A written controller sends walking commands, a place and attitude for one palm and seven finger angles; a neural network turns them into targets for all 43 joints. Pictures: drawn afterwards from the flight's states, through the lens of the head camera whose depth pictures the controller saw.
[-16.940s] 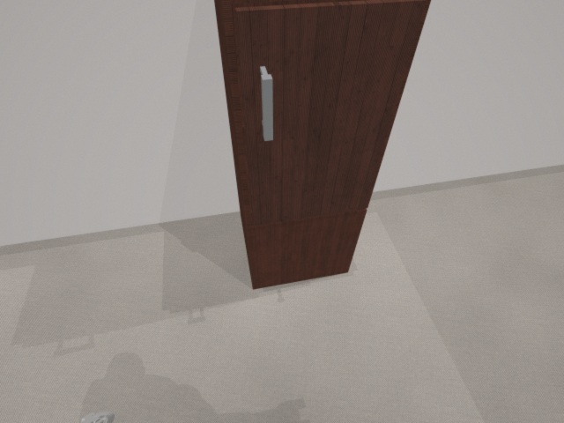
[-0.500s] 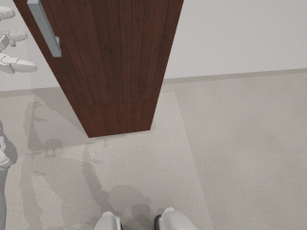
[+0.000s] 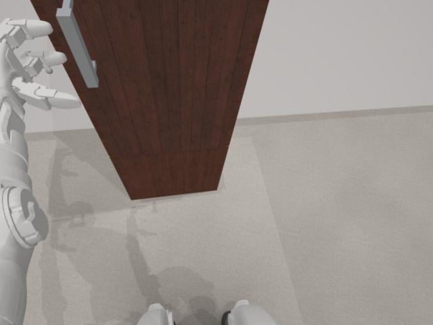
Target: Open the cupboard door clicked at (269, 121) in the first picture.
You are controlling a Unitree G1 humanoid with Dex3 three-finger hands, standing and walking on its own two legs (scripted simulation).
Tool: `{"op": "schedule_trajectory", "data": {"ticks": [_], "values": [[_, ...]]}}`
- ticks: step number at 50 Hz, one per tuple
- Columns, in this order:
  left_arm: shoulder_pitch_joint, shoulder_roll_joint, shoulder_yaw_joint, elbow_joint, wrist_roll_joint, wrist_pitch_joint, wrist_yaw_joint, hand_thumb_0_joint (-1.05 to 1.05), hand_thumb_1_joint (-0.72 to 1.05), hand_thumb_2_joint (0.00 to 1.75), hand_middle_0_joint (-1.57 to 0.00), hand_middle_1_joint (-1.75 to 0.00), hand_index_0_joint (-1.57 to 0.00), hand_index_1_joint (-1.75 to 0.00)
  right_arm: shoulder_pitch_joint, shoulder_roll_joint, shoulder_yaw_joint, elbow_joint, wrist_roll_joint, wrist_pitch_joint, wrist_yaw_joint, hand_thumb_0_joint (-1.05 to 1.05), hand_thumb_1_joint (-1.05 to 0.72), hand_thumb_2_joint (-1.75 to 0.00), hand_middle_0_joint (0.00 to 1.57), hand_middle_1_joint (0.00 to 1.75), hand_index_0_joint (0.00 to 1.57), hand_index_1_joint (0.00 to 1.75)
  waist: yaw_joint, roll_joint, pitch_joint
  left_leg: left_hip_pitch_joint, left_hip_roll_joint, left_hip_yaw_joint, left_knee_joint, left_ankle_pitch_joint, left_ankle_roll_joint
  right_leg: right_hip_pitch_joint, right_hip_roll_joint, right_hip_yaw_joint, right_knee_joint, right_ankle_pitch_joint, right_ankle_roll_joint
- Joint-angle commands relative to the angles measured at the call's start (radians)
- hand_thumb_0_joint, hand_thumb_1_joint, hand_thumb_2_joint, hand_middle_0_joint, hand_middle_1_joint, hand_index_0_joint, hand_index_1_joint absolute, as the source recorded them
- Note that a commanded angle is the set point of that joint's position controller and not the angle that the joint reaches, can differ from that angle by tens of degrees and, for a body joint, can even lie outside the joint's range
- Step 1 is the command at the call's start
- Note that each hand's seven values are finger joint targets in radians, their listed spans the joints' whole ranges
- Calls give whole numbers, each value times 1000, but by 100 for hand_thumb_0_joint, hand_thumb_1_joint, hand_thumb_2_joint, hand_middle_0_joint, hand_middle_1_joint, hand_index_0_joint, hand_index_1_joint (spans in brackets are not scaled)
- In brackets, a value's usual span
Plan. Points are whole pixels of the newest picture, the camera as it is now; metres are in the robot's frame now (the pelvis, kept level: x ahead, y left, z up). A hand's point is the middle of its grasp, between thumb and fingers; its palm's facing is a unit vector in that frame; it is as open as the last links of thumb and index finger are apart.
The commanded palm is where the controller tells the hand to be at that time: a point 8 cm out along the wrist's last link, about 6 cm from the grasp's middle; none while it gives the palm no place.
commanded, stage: slide the fingers in behind the handle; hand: left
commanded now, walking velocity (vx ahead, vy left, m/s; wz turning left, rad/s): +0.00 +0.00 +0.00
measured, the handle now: (81, 45) +0.58 +0.19 +0.13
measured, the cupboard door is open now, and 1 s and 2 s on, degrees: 0 0 0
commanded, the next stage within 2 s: close the thumb around the handle in 1.20 s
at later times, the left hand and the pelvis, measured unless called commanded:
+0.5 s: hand (74, 69) +0.53 +0.20 +0.12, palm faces +0.05 -1.00 +0.00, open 14.0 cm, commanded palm +0.51 +0.23 +0.12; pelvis +0.00 -0.01 +0.00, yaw +0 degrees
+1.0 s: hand (90, 69) +0.52 +0.17 +0.13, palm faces +0.06 -1.00 +0.00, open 14.0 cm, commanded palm +0.50 +0.22 +0.12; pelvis +0.00 -0.01 +0.00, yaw +0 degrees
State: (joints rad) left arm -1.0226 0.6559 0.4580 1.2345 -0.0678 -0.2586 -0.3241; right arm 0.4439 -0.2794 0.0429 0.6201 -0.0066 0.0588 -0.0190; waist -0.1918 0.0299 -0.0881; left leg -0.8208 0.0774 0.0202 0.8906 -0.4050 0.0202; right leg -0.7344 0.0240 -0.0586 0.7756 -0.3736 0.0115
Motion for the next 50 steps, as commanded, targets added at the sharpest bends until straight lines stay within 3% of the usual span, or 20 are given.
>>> {"op": "schedule_trajectory", "data": {"ticks": [1, 2, 5, 6, 9, 10, 15, 17, 22, 24, 26, 28, 30, 35, 40, 45, 46, 47, 49, 50], "values": [[-463, 251, 8, -241, -17, -77, 27, 0, -50, 30, -30, -120, -30, -120, 178, -185, -70, -43, -4, -10, -5, 0, -90, -90, 20, 30, 20, 30, -1, 157, -445, 453, -33, -72, -73, 467, 6, 75, 45, 0, -52, 344, -21], [-471, 222, -14, -248, -17, -79, 30, 0, -50, 30, -30, -120, -30, -120, 173, -183, -72, -43, -2, -10, -4, 0, -90, -90, 20, 30, 20, 30, -9, 168, -441, 466, -33, -71, -71, 471, 5, 63, 45, 1, -53, 343, -22], [-488, 224, -8, -192, -19, -71, 42, 0, -50, 30, -30, -120, -30, -120, 174, -186, -70, -33, -2, -11, -7, 0, -90, -90, 20, 30, 20, 30, -26, 113, -399, 425, -32, -72, -73, 425, 9, 56, 44, 3, -58, 324, -18], [-504, 215, -22, -191, -15, -69, 43, 0, -50, 30, -30, -120, -30, -120, 174, -186, -69, -32, -1, -13, -7, 0, -90, -90, 20, 30, 20, 30, -26, 124, -396, 415, -35, -72, -76, 406, 9, 55, 42, 5, -58, 313, -18], [-521, 248, 3, -197, -6, -78, 58, 0, -50, 30, -30, -120, -30, -120, 181, -186, -68, -30, -5, -20, -9, 0, -90, -90, 20, 30, 20, 30, -22, 135, -439, 427, -37, -75, -66, 431, 11, 65, 40, 9, -47, 331, -20], [-544, 226, -17, -198, -3, -80, 60, 0, -50, 30, -30, -120, -30, -120, 179, -182, -67, -27, -6, -21, -8, 0, -90, -90, 20, 30, 20, 30, -33, 145, -439, 429, -37, -74, -64, 435, 9, 60, 39, 10, -48, 335, -18], [-519, 224, -1, -209, -6, -91, 66, 0, -50, 30, -30, -120, -30, -120, 190, -180, -72, -25, -9, -24, -2, 0, -90, -90, 20, 30, 20, 30, -18, 142, -501, 448, -38, -71, -53, 483, 9, 95, 41, 13, -39, 385, -18], [-502, 172, -32, -220, -9, -85, 66, 0, -50, 30, -30, -120, -30, -120, 185, -173, -73, -29, -10, -22, 4, 0, -90, -90, 20, 30, 20, 30, -14, 155, -491, 446, -41, -64, -57, 482, 9, 101, 43, 10, -44, 391, -18], [-512, 176, -21, -221, -15, -75, 83, 0, -50, 30, -30, -120, -30, -120, 191, -176, -77, -22, -8, -20, 3, 0, -90, -90, 20, 30, 20, 30, -20, 115, -451, 404, -45, -57, -70, 421, 15, 122, 43, 14, -61, 372, -16], [-506, 181, -13, -240, -13, -84, 92, 0, -50, 30, -30, -120, -30, -120, 190, -174, -77, -23, -9, -21, 3, 0, -90, -90, 20, 30, 20, 30, -12, 137, -476, 424, -46, -57, -69, 450, 14, 126, 43, 16, -55, 393, -19], [-523, 144, -41, -253, -7, -90, 102, 0, -50, 30, -30, -120, -30, -120, 190, -168, -77, -17, -11, -25, 8, 0, -90, -90, 20, 30, 20, 30, -17, 156, -463, 433, -45, -58, -68, 447, 12, 107, 43, 12, -55, 378, -19], [-481, 186, 3, -205, -9, -86, 113, 0, -50, 30, -30, -120, -30, -120, 198, -174, -76, -16, -12, -24, 6, 0, -90, -90, 20, 30, 20, 30, -12, 94, -433, 386, -48, -52, -74, 428, 19, 142, 44, 17, -61, 392, -18], [-478, 197, 1, -214, 1, -86, 114, 0, -50, 30, -30, -120, -30, -120, 189, -172, -76, -27, -9, -24, 7, 0, -90, -90, 20, 30, 20, 30, -2, 113, -455, 369, -54, -42, -76, 415, 18, 168, 38, 25, -57, 405, -17], [-500, 165, -24, -247, 1, -98, 120, 0, -50, 30, -30, -120, -30, -120, 188, -170, -79, -28, -9, -26, 8, 0, -90, -90, 20, 30, 20, 30, -12, 117, -462, 392, -51, -44, -79, 414, 17, 156, 39, 23, -59, 399, -17], [-491, 72, -67, -248, -20, -101, 124, 0, -50, 30, -30, -120, -30, -120, 181, -162, -83, -18, -9, -33, 13, 0, -90, -90, 20, 30, 20, 30, -15, 123, -461, 435, -50, -49, -78, 443, 11, 130, 41, 16, -60, 401, -18], [-479, 138, -18, -224, 2, -95, 154, 0, -50, 30, -30, -120, -30, -120, 178, -167, -80, -23, -11, -31, 13, 0, -90, -90, 20, 30, 20, 30, -2, 77, -435, 375, -54, -42, -86, 408, 17, 165, 36, 22, -60, 403, -16], [-480, 135, -27, -240, 7, -98, 155, 0, -50, 30, -30, -120, -30, -120, 171, -165, -81, -29, -10, -31, 14, 0, -90, -90, 20, 30, 20, 30, 1, 102, -445, 381, -57, -38, -84, 401, 16, 165, 35, 26, -60, 399, -16], [-475, 125, -29, -232, 6, -101, 158, 0, -50, 30, -30, -120, -30, -120, 169, -163, -80, -30, -10, -33, 14, 0, -90, -90, 20, 30, 20, 30, -3, 79, -437, 377, -56, -38, -85, 393, 17, 164, 36, 24, -62, 394, -16], [-486, 157, -12, -244, 9, -116, 158, 0, -50, 30, -30, -120, -30, -120, 168, -165, -79, -31, -9, -33, 11, 0, -90, -90, 20, 30, 20, 30, 1, 84, -460, 378, -58, -38, -84, 402, 17, 183, 35, 29, -56, 409, -16], [-471, 132, -31, -223, 10, -114, 154, 0, -50, 30, -30, -120, -30, -120, 162, -162, -78, -34, -7, -33, 11, 0, -90, -90, 20, 30, 20, 30, 1, 99, -440, 374, -59, -35, -83, 388, 16, 169, 35, 29, -59, 395, -18]]}}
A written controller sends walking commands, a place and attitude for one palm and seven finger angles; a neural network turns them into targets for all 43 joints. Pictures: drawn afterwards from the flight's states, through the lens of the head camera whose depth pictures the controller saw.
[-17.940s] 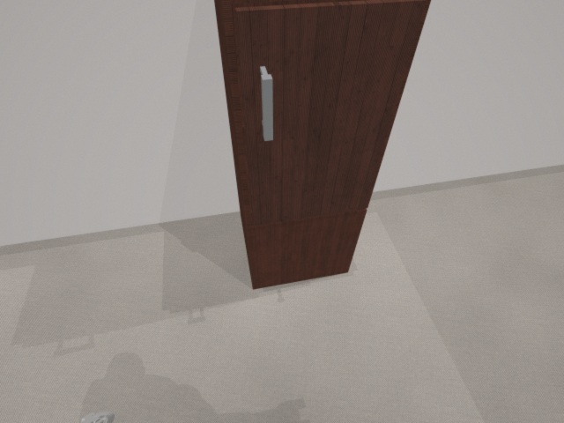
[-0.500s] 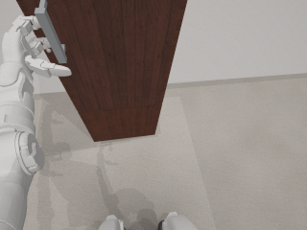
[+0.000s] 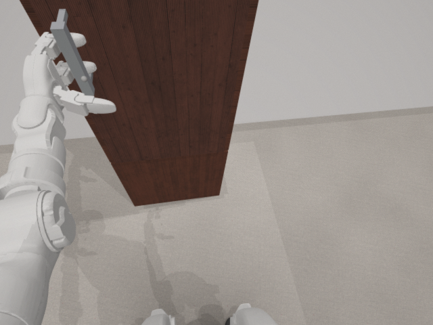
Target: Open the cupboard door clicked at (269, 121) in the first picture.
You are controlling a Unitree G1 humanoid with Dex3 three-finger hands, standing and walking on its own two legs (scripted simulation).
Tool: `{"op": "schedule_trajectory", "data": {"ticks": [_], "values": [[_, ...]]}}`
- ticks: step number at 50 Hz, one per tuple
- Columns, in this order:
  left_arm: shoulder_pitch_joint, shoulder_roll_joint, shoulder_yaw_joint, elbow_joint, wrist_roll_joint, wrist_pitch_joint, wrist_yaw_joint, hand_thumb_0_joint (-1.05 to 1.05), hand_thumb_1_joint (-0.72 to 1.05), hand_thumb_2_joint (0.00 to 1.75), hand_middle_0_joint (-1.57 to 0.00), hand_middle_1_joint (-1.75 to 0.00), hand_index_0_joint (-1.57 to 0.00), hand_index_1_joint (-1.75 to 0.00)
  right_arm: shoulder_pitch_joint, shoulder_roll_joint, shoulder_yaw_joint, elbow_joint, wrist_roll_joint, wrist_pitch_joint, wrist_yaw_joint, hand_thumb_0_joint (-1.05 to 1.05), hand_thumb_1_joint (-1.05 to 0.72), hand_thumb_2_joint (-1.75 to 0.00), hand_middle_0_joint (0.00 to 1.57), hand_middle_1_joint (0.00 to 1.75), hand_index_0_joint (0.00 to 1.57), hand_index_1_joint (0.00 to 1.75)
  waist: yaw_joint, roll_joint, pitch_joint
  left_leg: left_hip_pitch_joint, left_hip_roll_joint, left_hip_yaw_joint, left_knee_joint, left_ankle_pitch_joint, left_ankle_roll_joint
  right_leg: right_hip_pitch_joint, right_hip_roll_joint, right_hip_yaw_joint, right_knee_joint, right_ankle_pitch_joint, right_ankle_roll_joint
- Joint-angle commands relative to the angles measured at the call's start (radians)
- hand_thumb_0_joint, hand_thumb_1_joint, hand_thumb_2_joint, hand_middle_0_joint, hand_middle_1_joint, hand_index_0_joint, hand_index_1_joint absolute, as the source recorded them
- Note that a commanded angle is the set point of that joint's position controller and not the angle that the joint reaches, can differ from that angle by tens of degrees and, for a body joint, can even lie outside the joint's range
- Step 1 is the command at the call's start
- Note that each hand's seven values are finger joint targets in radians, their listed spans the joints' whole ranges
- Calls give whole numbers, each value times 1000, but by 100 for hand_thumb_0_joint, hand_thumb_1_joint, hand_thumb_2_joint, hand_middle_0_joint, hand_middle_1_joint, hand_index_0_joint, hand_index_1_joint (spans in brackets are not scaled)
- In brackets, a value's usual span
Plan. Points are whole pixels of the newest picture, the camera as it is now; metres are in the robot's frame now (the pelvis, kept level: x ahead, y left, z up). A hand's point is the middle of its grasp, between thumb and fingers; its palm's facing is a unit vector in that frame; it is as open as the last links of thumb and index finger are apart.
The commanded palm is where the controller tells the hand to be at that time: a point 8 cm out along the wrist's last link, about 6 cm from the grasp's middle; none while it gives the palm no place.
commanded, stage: slide the fingers in behind the handle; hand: left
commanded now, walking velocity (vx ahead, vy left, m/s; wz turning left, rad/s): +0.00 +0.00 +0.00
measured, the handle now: (76, 55) +0.58 +0.20 +0.13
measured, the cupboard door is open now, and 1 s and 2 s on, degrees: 0 0 30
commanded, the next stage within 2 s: close the thumb around the handle in 0.20 s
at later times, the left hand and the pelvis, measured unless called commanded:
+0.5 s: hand (87, 76) +0.53 +0.18 +0.12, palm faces +0.05 -1.00 -0.01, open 12.9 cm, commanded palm +0.51 +0.22 +0.12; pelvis -0.01 +0.00 +0.00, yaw +0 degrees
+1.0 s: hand (91, 76) +0.54 +0.17 +0.12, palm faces +0.03 -1.00 +0.00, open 5.3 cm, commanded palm +0.52 +0.22 +0.12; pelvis +0.01 +0.00 +0.00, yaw +0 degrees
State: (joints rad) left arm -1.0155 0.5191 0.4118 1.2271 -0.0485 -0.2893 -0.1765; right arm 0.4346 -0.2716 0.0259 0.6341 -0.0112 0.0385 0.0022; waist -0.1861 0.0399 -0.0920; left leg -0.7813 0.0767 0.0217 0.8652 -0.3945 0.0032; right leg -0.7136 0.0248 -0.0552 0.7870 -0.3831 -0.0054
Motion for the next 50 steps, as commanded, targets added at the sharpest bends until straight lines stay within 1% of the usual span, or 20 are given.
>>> {"op": "schedule_trajectory", "data": {"ticks": [1, 2, 5, 10, 12, 15, 19, 21, 24, 28, 31, 33, 34, 40, 41, 43, 46, 47, 49, 50], "values": [[-494, 260, 6, -208, -12, -82, 5, 0, -50, 30, -30, -120, -30, -120, 171, -171, -60, -43, -2, -14, -11, 0, -90, -90, 20, 30, 20, 30, -17, 78, -410, 332, -56, -38, -59, 368, 33, 132, 34, 23, -74, 393, 0], [-501, 275, 15, -214, -13, -85, 4, 0, -50, 30, -30, -120, -30, -120, 174, -174, -62, -42, -2, -14, -12, 0, -90, -90, 20, 30, 20, 30, -14, 69, -422, 332, -55, -41, -60, 364, 33, 139, 35, 25, -74, 388, 1], [-519, 235, -11, -221, -24, -88, -5, 0, -50, 30, -30, -120, -30, -120, 172, -173, -63, -38, -2, -18, -15, 0, -90, -90, 20, 30, 20, 30, -21, 97, -442, 369, -53, -46, -60, 373, 30, 115, 35, 22, -75, 379, 0], [-518, 205, -29, -185, -27, -77, -3, 0, -50, 30, -30, -120, -30, -120, 170, -174, -62, -28, -2, -21, -15, 0, -90, -90, 20, 30, 20, 30, -29, 87, -410, 363, -52, -51, -59, 352, 29, 79, 35, 16, -78, 344, -1], [-531, 235, -15, -156, -22, -66, 2, 0, -50, 30, -30, -120, -30, -120, 177, -180, -61, -23, -2, -22, -18, 0, -90, -90, 20, 30, 20, 30, -37, 52, -382, 319, -53, -51, -63, 311, 33, 82, 33, 20, -85, 318, 2], [-578, 246, -23, -174, -8, -75, 12, 0, -50, 30, -30, -120, -30, -120, 179, -178, -57, -25, -6, -27, -19, 0, -90, -90, 20, 30, 20, 30, -40, 98, -396, 327, -54, -56, -62, 307, 32, 68, 30, 22, -80, 303, 1], [-563, 274, 11, -192, -11, -98, 16, 0, -28, 40, -32, -122, -32, -122, 191, -180, -60, -22, -12, -31, -16, 0, -90, -90, 20, 30, 20, 30, -26, 103, -479, 373, -50, -64, -47, 382, 27, 85, 35, 17, -60, 350, -1], [-549, 272, 3, -155, -7, -82, 12, 0, -16, 44, -32, -124, -32, -124, 188, -182, -57, -24, -10, -27, -15, 0, -90, -90, 20, 30, 20, 30, -32, 95, -434, 333, -51, -55, -50, 342, 29, 80, 33, 19, -68, 331, 2], [-537, 309, 33, -176, -2, -77, 14, 0, 0, 52, -34, -125, -34, -125, 198, -185, -59, -31, -11, -23, -16, 0, -90, -90, 20, 30, 20, 30, -18, 95, -474, 342, -51, -56, -51, 366, 31, 107, 34, 19, -63, 355, 0], [-531, 257, 3, -229, -10, -86, 9, 0, 23, 61, -35, -128, -35, -128, 201, -177, -61, -40, -12, -19, -12, 0, -90, -90, 20, 30, 20, 30, -17, 116, -495, 383, -51, -55, -46, 427, 29, 108, 40, 14, -58, 397, -4], [-536, 221, -18, -192, -17, -69, 11, 0, 40, 68, -36, -130, -36, -130, 203, -179, -64, -24, -11, -14, -11, 0, -90, -90, 20, 30, 20, 30, -34, 102, -439, 374, -46, -58, -51, 396, 27, 71, 41, 10, -71, 361, 0], [-520, 278, 31, -182, -17, -67, 17, 0, 51, 73, -37, -131, -37, -131, 209, -186, -63, -24, -13, -13, -15, 0, -90, -90, 20, 30, 20, 30, -21, 69, -441, 349, -49, -58, -54, 391, 31, 101, 41, 13, -71, 369, -3], [-538, 251, -2, -186, -13, -64, 15, 0, 56, 76, -38, -131, -38, -131, 202, -180, -61, -25, -11, -13, -14, 0, -90, -90, 20, 30, 20, 30, -31, 102, -440, 352, -51, -53, -55, 385, 30, 89, 38, 16, -71, 369, 0], [-530, 260, 9, -203, -8, -79, 19, 0, 90, 90, -40, -135, -40, -135, 203, -176, -63, -23, -14, -15, -10, 0, -90, -90, 20, 30, 20, 30, -28, 99, -449, 364, -49, -53, -46, 414, 29, 97, 38, 15, -66, 394, 0], [-524, 281, 24, -212, -7, -81, 18, 0, 90, 90, -40, -135, -40, -135, 206, -180, -65, -25, -14, -13, -11, 0, -90, -90, 20, 30, 20, 30, -21, 93, -469, 367, -48, -56, -46, 429, 29, 113, 38, 16, -61, 409, 0], [-503, 245, 7, -240, -11, -86, 10, 0, 90, 90, -40, -135, -40, -135, 204, -174, -66, -35, -15, -12, -8, 0, -90, -90, 20, 30, 20, 30, -11, 119, -505, 399, -52, -53, -42, 481, 27, 125, 40, 14, -53, 446, -5], [-491, 209, -16, -208, -21, -68, 7, 0, 90, 90, -40, -135, -40, -135, 191, -173, -66, -31, -9, -8, -7, 0, -90, -90, 20, 30, 20, 30, -22, 96, -436, 376, -49, -49, -49, 432, 27, 98, 41, 11, -69, 411, 0], [-479, 266, 31, -196, -22, -63, 15, 0, 90, 90, -40, -135, -40, -135, 196, -180, -66, -32, -9, -6, -11, 0, -90, -90, 20, 30, 20, 30, -14, 57, -432, 353, -47, -53, -52, 417, 29, 114, 40, 12, -69, 404, 0], [-510, 248, 8, -194, -14, -60, 25, 0, 90, 90, -40, -135, -40, -135, 188, -175, -62, -33, -10, -6, -13, 0, -90, -90, 20, 30, 20, 30, -24, 86, -423, 343, -53, -46, -53, 406, 31, 108, 36, 17, -70, 405, 3], [-509, 283, 31, -192, -4, -61, 32, 0, 90, 90, -40, -135, -40, -135, 192, -177, -62, -32, -10, -7, -14, 0, -90, -90, 20, 30, 20, 30, -18, 88, -421, 337, -50, -50, -50, 409, 29, 104, 35, 16, -63, 400, 1]]}}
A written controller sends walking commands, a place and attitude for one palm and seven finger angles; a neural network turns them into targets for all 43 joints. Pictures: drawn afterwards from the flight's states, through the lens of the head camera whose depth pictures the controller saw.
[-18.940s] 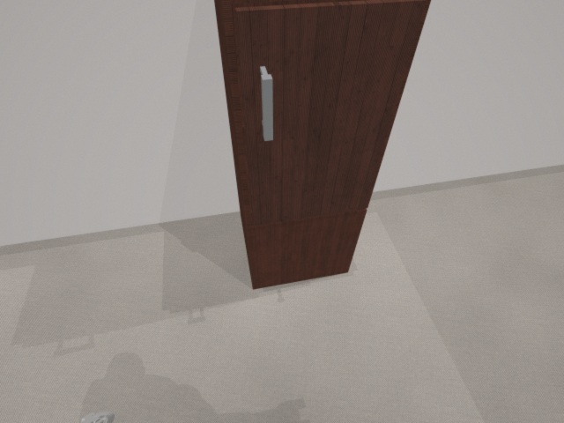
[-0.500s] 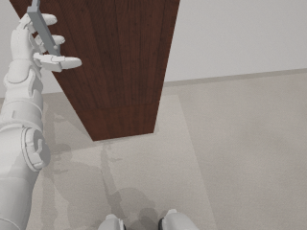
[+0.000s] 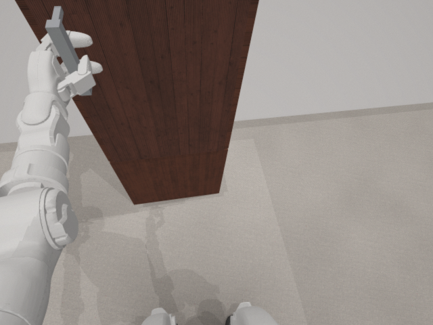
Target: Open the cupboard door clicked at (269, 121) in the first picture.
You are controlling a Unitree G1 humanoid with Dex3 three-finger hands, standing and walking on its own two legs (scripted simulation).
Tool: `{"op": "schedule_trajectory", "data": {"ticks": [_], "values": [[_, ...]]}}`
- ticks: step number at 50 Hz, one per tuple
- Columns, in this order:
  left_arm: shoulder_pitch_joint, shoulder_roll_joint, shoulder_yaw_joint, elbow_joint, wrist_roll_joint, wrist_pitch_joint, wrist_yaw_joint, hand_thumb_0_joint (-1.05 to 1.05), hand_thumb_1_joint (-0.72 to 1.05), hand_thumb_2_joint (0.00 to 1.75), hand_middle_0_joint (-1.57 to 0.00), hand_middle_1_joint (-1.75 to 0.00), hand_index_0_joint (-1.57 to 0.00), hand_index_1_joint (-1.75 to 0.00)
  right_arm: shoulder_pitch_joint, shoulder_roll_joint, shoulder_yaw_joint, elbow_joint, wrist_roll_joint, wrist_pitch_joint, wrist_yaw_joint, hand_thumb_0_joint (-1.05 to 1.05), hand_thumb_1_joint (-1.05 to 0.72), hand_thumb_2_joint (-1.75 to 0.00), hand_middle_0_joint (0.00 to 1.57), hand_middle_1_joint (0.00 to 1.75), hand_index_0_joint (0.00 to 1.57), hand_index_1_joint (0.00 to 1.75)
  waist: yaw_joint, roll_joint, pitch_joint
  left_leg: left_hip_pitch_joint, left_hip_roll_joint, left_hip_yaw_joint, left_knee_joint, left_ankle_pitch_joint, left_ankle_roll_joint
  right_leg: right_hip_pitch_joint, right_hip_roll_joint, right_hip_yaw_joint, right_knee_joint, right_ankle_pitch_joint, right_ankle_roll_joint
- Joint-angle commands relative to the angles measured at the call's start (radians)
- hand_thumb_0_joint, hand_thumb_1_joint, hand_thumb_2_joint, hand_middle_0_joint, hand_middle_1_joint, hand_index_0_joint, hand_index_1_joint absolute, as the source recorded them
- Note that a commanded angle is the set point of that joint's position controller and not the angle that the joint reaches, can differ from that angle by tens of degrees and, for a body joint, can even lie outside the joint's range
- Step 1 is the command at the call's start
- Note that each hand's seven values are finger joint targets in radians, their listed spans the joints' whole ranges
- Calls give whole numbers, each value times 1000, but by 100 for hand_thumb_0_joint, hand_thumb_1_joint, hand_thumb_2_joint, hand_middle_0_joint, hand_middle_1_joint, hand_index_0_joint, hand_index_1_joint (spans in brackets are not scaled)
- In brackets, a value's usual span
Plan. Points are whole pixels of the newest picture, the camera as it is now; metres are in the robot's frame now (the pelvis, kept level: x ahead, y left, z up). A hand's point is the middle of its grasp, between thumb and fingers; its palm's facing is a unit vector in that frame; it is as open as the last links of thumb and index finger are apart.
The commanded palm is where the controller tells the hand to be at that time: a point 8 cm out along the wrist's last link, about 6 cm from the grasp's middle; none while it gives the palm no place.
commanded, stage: pull the door open along its arc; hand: left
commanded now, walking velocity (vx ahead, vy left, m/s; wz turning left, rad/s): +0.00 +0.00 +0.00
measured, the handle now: (73, 54) +0.58 +0.20 +0.13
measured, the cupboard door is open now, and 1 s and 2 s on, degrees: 0 30 45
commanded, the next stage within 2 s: open thumb and fingers to let go in 1.38 s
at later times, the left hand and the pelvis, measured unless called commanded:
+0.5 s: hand (94, 98) +0.48 +0.16 +0.12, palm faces +0.03 -1.00 +0.00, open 5.4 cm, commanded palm +0.41 +0.20 +0.12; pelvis +0.01 +0.00 +0.01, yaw -1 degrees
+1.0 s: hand (137, 142) +0.39 +0.09 +0.12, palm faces +0.49 -0.87 -0.03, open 5.6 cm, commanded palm +0.33 +0.12 +0.12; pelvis +0.00 -0.03 +0.02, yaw +4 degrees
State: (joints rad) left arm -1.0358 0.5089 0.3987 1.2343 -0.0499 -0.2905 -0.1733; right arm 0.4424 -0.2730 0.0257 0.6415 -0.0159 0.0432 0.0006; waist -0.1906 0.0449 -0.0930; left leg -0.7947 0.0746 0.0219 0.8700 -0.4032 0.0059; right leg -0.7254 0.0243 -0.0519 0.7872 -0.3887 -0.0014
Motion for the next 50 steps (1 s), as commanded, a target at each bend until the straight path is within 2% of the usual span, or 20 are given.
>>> {"op": "schedule_trajectory", "data": {"ticks": [1, 6, 10, 12, 14, 18, 21, 22, 24, 27, 28, 29, 31, 32, 35, 39, 41, 43, 45, 50], "values": [[-489, 281, 29, -193, 4, -58, 34, 0, 90, 90, -40, -135, -40, -135, 183, -174, -60, -41, -7, -10, -11, 0, -90, -90, 20, 30, 20, 30, -18, 83, -415, 346, -50, -49, -54, 415, 27, 114, 35, 14, -63, 405, -2], [-502, 236, 3, -197, -4, -68, 35, 0, 90, 90, -40, -135, -40, -135, 182, -173, -62, -43, -8, -16, -10, 0, -90, -90, 20, 30, 20, 30, -26, 79, -440, 375, -49, -52, -49, 421, 24, 99, 36, 12, -63, 396, -2], [-416, 227, 18, -235, -19, -75, 24, 0, 90, 90, -40, -135, -40, -135, 171, -169, -64, -60, -6, -17, -5, 0, -90, -90, 20, 30, 20, 30, 10, 79, -483, 373, -53, -41, -57, 436, 24, 161, 36, 13, -58, 438, -4], [-362, 219, 22, -259, -29, -75, 18, 0, 90, 90, -40, -135, -40, -135, 163, -168, -68, -70, -2, -14, -3, 0, -90, -90, 20, 30, 20, 30, 25, 46, -488, 365, -55, -35, -62, 442, 26, 200, 38, 13, -59, 462, -5], [-310, 211, 26, -323, -40, -79, 12, 0, 90, 90, -40, -135, -40, -135, 153, -166, -70, -84, 1, -11, -1, 0, -90, -90, 20, 30, 20, 30, 46, 65, -524, 384, -57, -28, -69, 475, 26, 234, 38, 14, -57, 503, -7], [-129, 146, 8, -390, -71, -54, 10, 0, 90, 90, -40, -135, -40, -135, 117, -158, -77, -112, 14, -5, 3, 0, -90, -90, 20, 30, 20, 30, 79, 30, -471, 372, -61, -9, -91, 480, 29, 286, 39, 12, -73, 537, -11], [17, 60, -34, -512, -100, -32, 17, 0, 90, 90, -40, -135, -40, -135, 71, -142, -82, -138, 26, -10, 10, 0, -90, -90, 20, 30, 20, 30, 105, 27, -457, 392, -62, 6, -112, 494, 28, 329, 36, 9, -85, 569, -11], [68, 26, -51, -563, -113, -23, 22, 0, 90, 90, -40, -135, -40, -135, 59, -138, -83, -145, 30, -13, 13, 0, -90, -90, 20, 30, 20, 30, 110, -14, -446, 392, -60, 7, -122, 504, 30, 351, 36, 4, -90, 586, -10], [188, -30, -82, -681, -129, -12, 32, 0, 90, 90, -40, -135, -40, -135, 25, -128, -85, -163, 39, -24, 19, 0, -90, -90, 20, 30, 20, 30, 133, 5, -442, 419, -60, 14, -134, 552, 29, 382, 31, 5, -93, 624, -10], [330, -144, -163, -853, -143, 12, 56, 0, 90, 90, -40, -135, -40, -135, -29, -111, -86, -180, 47, -45, 26, 0, -90, -90, 20, 30, 20, 30, 143, -4, -397, 459, -56, 18, -153, 560, 25, 386, 28, -5, -106, 615, -8], [337, -198, -53, -966, -209, 22, 201, 0, 90, 90, -40, -135, -40, -135, -71, -78, -84, -189, 41, -63, 32, 0, -90, -90, 20, 30, 20, 30, 217, -4, -372, 426, -64, 21, -161, 564, 14, 404, 32, -23, -124, 587, -8], [401, -299, -159, -998, -177, 41, 276, 0, 90, 90, -40, -135, -40, -135, -95, -72, -79, -184, 36, -77, 41, 0, -90, -90, 20, 30, 20, 30, 184, -8, -336, 451, -59, 20, -172, 554, 7, 388, 31, -31, -123, 568, -4], [493, -317, -155, -1078, -133, 66, 404, 0, 90, 90, -40, -135, -40, -135, -112, -74, -82, -174, 20, -83, 50, 0, -90, -90, 20, 30, 20, 30, 194, -60, -333, 447, -56, 16, -182, 550, 1, 415, 24, -36, -115, 569, -7], [492, -350, -187, -1119, -102, 81, 458, 0, 90, 90, -40, -135, -40, -135, -135, -68, -79, -175, 12, -80, 52, 0, -90, -90, 20, 30, 20, 30, 191, -40, -319, 447, -56, 18, -188, 529, -2, 414, 18, -34, -116, 549, -8], [397, -436, -285, -1165, 10, 137, 619, 0, 90, 90, -40, -135, -40, -135, -183, -52, -75, -166, -15, -63, 44, 0, -90, -90, 20, 30, 20, 30, 167, -37, -285, 449, -59, 10, -194, 458, -3, 396, 4, -25, -124, 479, -13], [230, -522, -361, -1077, 128, 210, 803, 0, 90, 90, -40, -135, -40, -135, -252, -33, -67, -133, -43, -36, 19, 0, -90, -90, 20, 30, 20, 30, 133, -92, -228, 437, -62, -8, -202, 331, 0, 336, -11, -14, -164, 333, -13], [218, -574, -406, -1054, 150, 217, 833, 0, 90, 90, -40, -135, -40, -135, -264, -24, -66, -124, -51, -26, 10, 0, -90, -90, 20, 30, 20, 30, 128, -110, -249, 451, -67, -10, -199, 322, -2, 340, -13, -12, -167, 319, -16], [181, -582, -428, -1041, 161, 206, 825, 0, 90, 90, -40, -135, -40, -135, -264, -19, -69, -113, -56, -18, -1, 0, -90, -90, 20, 30, 20, 30, 119, -125, -278, 470, -66, -13, -191, 343, 0, 348, -15, -6, -167, 354, -17], [144, -579, -433, -1039, 155, 185, 804, 0, 90, 90, -40, -135, -40, -135, -269, -11, -68, -107, -57, -14, -9, 0, -90, -90, 20, 30, 20, 30, 121, -85, -299, 478, -71, -9, -184, 350, 0, 359, -22, 3, -162, 383, -17], [237, -592, -445, -1050, 122, 139, 744, 0, 90, 90, -40, -135, -40, -135, -271, -7, -67, -122, -52, -19, -10, 0, -90, -90, 20, 30, 20, 30, 148, -81, -322, 481, -75, -6, -184, 384, 1, 412, -24, 7, -157, 454, -18]]}}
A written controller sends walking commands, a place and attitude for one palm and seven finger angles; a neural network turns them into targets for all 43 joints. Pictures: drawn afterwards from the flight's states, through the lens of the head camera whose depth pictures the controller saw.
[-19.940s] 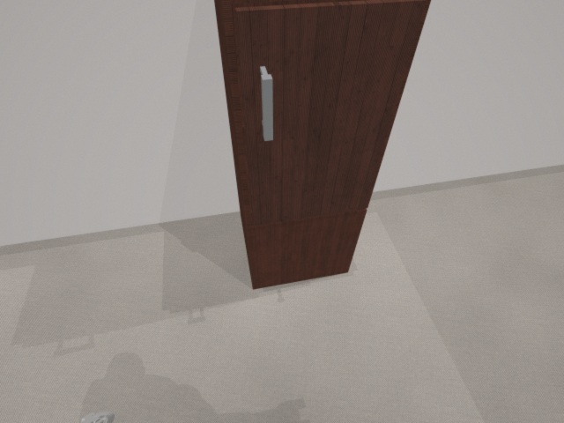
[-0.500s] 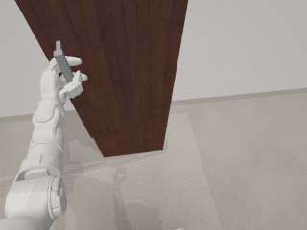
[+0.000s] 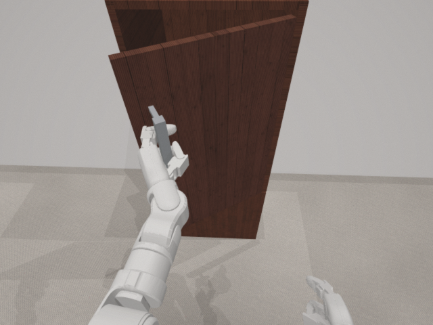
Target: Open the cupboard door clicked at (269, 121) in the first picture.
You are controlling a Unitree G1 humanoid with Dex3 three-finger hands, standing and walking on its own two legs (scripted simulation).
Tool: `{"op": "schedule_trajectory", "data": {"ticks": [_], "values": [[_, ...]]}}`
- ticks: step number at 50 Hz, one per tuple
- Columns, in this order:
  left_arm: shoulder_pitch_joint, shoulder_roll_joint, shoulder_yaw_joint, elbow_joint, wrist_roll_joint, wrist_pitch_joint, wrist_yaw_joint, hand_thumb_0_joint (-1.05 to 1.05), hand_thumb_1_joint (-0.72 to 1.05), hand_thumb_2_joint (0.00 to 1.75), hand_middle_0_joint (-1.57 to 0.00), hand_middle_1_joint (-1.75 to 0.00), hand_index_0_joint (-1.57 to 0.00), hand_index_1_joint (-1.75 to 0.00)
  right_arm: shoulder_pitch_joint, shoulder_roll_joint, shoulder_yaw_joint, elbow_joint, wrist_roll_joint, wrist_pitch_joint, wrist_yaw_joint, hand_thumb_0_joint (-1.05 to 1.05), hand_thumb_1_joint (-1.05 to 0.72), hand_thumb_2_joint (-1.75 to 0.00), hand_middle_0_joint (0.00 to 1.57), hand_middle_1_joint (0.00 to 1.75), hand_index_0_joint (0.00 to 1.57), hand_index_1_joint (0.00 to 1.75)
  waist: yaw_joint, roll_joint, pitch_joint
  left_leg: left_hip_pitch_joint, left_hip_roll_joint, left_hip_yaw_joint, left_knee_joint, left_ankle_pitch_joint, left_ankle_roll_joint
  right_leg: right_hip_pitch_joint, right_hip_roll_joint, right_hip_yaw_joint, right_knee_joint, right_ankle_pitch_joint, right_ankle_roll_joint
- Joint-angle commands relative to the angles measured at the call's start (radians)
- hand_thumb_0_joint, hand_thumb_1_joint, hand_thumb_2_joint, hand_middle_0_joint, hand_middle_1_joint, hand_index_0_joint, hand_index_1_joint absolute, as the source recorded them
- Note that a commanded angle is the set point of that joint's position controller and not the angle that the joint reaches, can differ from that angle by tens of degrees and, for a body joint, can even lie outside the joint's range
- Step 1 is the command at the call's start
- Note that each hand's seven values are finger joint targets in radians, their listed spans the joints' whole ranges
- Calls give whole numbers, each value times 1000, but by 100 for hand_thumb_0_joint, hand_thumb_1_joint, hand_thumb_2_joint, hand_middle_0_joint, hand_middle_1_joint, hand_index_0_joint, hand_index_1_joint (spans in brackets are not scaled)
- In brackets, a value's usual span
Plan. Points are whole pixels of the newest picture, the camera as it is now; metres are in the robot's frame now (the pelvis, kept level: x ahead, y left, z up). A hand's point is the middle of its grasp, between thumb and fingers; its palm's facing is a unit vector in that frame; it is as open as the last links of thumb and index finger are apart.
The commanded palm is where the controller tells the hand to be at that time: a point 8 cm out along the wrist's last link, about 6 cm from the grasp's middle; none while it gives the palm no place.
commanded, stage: pull the door open along its arc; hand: left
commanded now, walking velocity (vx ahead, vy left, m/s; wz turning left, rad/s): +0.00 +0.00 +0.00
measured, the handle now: (161, 141) +0.44 +0.13 +0.11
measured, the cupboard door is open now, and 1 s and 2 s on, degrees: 30 45 50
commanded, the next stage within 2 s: open thumb and fingers to let go in 0.38 s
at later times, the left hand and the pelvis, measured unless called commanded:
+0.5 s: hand (217, 189) +0.33 +0.02 +0.11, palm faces +0.28 -0.96 -0.05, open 5.7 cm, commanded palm +0.29 +0.06 +0.10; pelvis +0.01 -0.01 +0.01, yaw +0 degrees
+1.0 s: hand (211, 182) +0.34 +0.03 +0.10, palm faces +0.34 -0.94 -0.07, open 12.5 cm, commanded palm +0.30 +0.05 +0.10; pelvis +0.00 -0.01 +0.00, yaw +1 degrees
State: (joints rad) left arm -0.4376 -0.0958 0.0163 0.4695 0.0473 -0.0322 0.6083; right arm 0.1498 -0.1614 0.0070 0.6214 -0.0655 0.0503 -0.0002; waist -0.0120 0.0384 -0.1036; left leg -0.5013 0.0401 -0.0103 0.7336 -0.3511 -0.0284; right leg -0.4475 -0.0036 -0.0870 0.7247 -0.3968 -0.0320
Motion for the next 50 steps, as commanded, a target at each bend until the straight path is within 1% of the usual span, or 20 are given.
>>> {"op": "schedule_trajectory", "data": {"ticks": [1, 6, 8, 11, 13, 15, 18, 21, 23, 24, 25, 28, 31, 34, 37, 40, 44, 45, 46, 50], "values": [[-333, 9, -67, -299, 18, -124, -44, 0, 90, 90, -40, -135, -40, -135, 19, -117, -49, -106, 0, -28, -8, 0, -90, -90, 20, 30, 20, 30, -23, -70, -311, 186, -40, 27, -50, 341, 34, 149, 3, 42, -94, 478, 11], [-148, -44, -117, -392, -6, -114, -51, 0, 90, 90, -40, -135, -40, -135, 1, -119, -51, -135, 9, -37, 1, 0, -90, -90, 20, 30, 20, 30, -2, -110, -279, 188, -40, 34, -76, 322, 37, 191, 0, 41, -122, 478, 16], [-47, -68, -148, -436, -3, -100, -43, 0, 90, 90, -40, -135, -40, -135, -12, -120, -51, -151, 9, -41, 6, 0, -90, -90, 20, 30, 20, 30, 9, -155, -261, 188, -40, 33, -88, 317, 37, 218, -7, 44, -139, 497, 23], [69, -106, -202, -566, 10, -79, -23, 0, 90, 90, -40, -135, -40, -135, -40, -111, -53, -170, 10, -43, 13, 0, -90, -90, 20, 30, 20, 30, 23, -141, -244, 210, -43, 42, -98, 314, 39, 239, -16, 51, -161, 492, 23], [179, -118, -229, -605, 34, -57, -4, 0, 90, 90, -40, -135, -40, -135, -56, -106, -54, -176, 9, -44, 19, 0, -90, -90, 20, 30, 20, 30, 35, -169, -214, 216, -40, 40, -99, 317, 37, 251, -22, 51, -179, 484, 20], [260, -143, -261, -673, 36, -36, 7, 0, 90, 90, -40, -135, -40, -135, -80, -93, -50, -183, 11, -43, 23, 0, -90, -90, 20, 30, 20, 30, 44, -145, -200, 232, -44, 45, -98, 310, 36, 257, -26, 59, -198, 465, 17], [213, -182, -297, -670, 26, 6, 33, 0, 90, 90, -40, -135, -40, -135, -121, -84, -38, -165, 12, -46, 24, 0, -90, -90, 20, 30, 20, 30, 31, -135, -110, 243, -49, 38, -86, 262, 33, 213, -34, 71, -254, 358, 15], [94, -153, -244, -603, 17, 39, 70, 0, 90, 90, -40, -135, -40, -135, -149, -84, -31, -132, 8, -39, 17, 0, -90, -90, 20, 30, 20, 30, 27, -128, -91, 247, -55, 32, -85, 234, 32, 174, -33, 69, -265, 285, 12], [-12, -116, -202, -562, 14, 46, 84, 0, 90, 90, -40, -135, -40, -135, -153, -84, -27, -113, 5, -30, 9, 0, -90, -90, 20, 30, 20, 30, 21, -151, -85, 240, -63, 27, -86, 220, 34, 165, -40, 80, -279, 267, 20], [-23, -137, -206, -529, 12, 50, 84, 0, 90, 90, -40, -135, -40, -135, -163, -78, -27, -110, 4, -26, 6, 0, -90, -90, 20, 30, 20, 30, 24, -145, -97, 240, -64, 26, -87, 220, 34, 166, -43, 84, -272, 276, 22], [-32, -149, -212, -506, 14, 52, 83, 0, 83, 87, -40, -134, -40, -134, -161, -77, -25, -106, 4, -23, 6, 0, -90, -90, 20, 30, 20, 30, 21, -144, -100, 242, -62, 23, -88, 232, 34, 164, -41, 75, -259, 297, 20], [16, -198, -253, -497, 27, 48, 63, 0, 62, 78, -38, -132, -38, -132, -132, -74, -29, -120, 4, -11, 17, 0, -90, -90, 20, 30, 20, 30, 30, -137, -176, 257, -54, 22, -92, 306, 31, 201, -28, 41, -189, 439, 13], [-12, -224, -289, -530, 31, 42, 45, 0, 41, 69, -36, -130, -36, -130, -118, -78, -32, -132, 9, 1, 26, 0, -90, -90, 20, 30, 20, 30, 12, -117, -205, 265, -45, 21, -83, 348, 30, 198, -23, 27, -146, 514, 13], [-24, -250, -323, -515, 33, 44, 34, 0, 20, 60, -35, -127, -35, -127, -119, -81, -32, -138, 15, 7, 30, 0, -90, -90, 20, 30, 20, 30, 0, -116, -185, 260, -37, 12, -79, 344, 30, 162, -13, 15, -132, 472, 7], [-31, -264, -340, -531, 35, 46, 39, 0, -1, 51, -33, -125, -33, -125, -121, -79, -34, -145, 17, 5, 34, 0, -90, -90, 20, 30, 20, 30, 5, -115, -216, 257, -36, 7, -68, 352, 30, 160, -6, 11, -114, 463, 1], [-68, -267, -348, -512, 35, 50, 41, 0, -22, 42, -32, -123, -32, -123, -130, -81, -30, -139, 21, 4, 33, 0, -90, -90, 20, 30, 20, 30, 2, -100, -195, 243, -34, 2, -69, 324, 29, 133, -3, 9, -114, 404, -3], [-102, -261, -329, -476, 30, 52, 58, 0, -50, 30, -30, -120, -30, -120, -137, -82, -30, -132, 19, -9, 28, 0, -90, -90, 20, 30, 20, 30, 8, -136, -193, 218, -37, -2, -68, 284, 30, 119, -2, 11, -123, 339, -1], [-128, -255, -328, -478, 35, 50, 62, 0, -50, 30, -30, -120, -30, -120, -135, -81, -30, -128, 17, -11, 26, 0, -90, -90, 20, 30, 20, 30, 4, -117, -204, 221, -40, 1, -66, 276, 31, 113, -4, 17, -125, 330, -1], [-130, -249, -321, -465, 35, 49, 65, 0, -50, 30, -30, -120, -30, -120, -131, -81, -31, -126, 16, -14, 24, 0, -90, -90, 20, 30, 20, 30, 5, -136, -204, 213, -41, 1, -64, 265, 31, 114, -4, 18, -130, 313, 0], [-159, -239, -313, -433, 42, 38, 73, 0, -50, 30, -27, -100, -27, -100, -126, -82, -30, -113, 15, -23, 19, 0, -90, -90, 20, 30, 20, 30, 3, -128, -191, 200, -44, 2, -67, 236, 32, 100, -7, 25, -145, 258, -1]]}}
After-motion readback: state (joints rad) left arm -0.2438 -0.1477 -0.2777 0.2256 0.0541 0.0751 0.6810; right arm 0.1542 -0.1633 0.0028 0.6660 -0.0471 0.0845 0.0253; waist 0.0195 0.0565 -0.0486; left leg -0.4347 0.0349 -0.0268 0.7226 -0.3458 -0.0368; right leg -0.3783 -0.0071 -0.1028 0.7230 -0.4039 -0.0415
